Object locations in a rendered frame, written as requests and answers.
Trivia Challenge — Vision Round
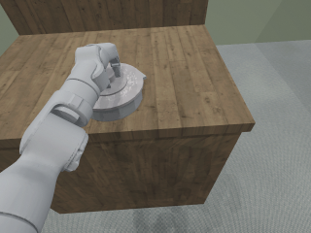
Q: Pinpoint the left robot forearm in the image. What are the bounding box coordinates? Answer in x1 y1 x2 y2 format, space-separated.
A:
19 44 109 154

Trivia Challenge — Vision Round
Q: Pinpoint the knob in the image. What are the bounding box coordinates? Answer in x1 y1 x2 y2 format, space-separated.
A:
106 68 116 83

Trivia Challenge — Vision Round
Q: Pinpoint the table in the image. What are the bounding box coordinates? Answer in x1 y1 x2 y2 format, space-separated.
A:
0 0 256 215

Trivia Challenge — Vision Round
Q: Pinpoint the left robot hand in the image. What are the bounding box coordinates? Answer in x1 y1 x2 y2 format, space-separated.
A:
96 43 121 89

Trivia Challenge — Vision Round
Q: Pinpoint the lid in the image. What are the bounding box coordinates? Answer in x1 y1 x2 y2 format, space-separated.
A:
92 62 144 112

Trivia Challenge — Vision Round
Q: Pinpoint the left robot upper arm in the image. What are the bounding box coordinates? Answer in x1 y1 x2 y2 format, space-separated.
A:
0 113 88 233

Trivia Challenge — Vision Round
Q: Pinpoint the pot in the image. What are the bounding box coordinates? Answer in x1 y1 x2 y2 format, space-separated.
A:
91 72 147 122

